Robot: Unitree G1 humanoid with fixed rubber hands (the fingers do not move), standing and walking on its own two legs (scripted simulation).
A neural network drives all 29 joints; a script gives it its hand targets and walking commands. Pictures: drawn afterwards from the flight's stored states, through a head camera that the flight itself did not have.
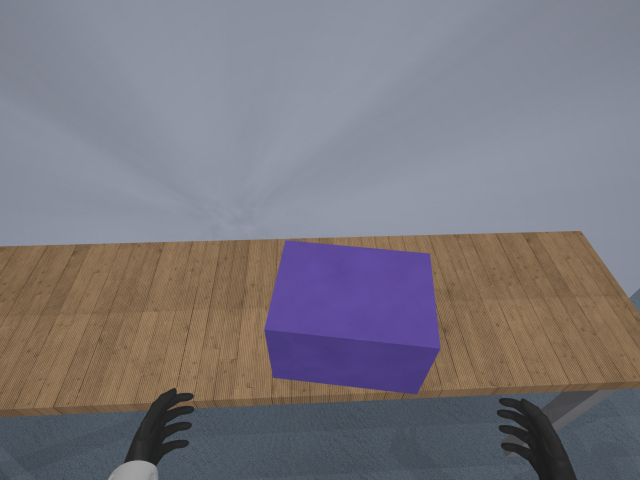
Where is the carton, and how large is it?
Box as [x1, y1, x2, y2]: [264, 240, 440, 393]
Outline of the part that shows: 285,240 264,328 273,377 416,393 440,348 429,253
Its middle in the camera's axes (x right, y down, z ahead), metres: +0.05 +0.13 +0.63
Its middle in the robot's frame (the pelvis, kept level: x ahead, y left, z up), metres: +0.37 -0.02 -0.08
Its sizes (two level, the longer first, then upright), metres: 0.239 0.168 0.160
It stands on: a table, 0.62 m high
